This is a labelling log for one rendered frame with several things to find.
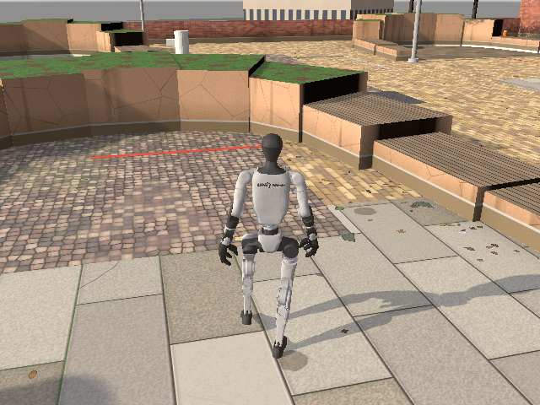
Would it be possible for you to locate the right robot hand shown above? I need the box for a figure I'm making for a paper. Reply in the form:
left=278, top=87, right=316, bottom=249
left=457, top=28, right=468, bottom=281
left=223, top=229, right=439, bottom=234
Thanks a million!
left=299, top=237, right=319, bottom=257

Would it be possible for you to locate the robot right foot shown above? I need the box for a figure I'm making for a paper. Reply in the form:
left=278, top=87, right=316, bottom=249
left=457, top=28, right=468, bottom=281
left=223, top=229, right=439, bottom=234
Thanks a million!
left=273, top=336, right=287, bottom=359

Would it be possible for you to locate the left robot forearm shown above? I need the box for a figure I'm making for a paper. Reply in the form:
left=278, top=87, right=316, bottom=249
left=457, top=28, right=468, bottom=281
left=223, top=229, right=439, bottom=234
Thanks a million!
left=221, top=204, right=239, bottom=246

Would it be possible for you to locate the left robot hand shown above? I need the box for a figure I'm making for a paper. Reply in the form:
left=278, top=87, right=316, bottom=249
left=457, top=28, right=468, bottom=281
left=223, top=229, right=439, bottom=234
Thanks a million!
left=219, top=242, right=238, bottom=266

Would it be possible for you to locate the robot right upper arm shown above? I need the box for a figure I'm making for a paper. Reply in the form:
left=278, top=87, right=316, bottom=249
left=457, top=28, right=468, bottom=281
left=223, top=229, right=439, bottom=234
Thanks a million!
left=289, top=170, right=311, bottom=218

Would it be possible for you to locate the right robot forearm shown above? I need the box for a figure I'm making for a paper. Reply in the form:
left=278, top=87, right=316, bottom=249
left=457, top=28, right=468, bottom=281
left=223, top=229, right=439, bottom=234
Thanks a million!
left=302, top=205, right=317, bottom=240

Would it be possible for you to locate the robot left upper arm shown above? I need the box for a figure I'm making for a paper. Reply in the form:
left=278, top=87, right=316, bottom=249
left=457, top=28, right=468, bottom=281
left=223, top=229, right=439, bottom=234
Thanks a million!
left=231, top=170, right=254, bottom=218

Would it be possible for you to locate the left robot shin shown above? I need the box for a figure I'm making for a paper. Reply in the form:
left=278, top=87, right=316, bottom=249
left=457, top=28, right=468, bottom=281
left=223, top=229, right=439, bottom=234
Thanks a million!
left=242, top=262, right=253, bottom=315

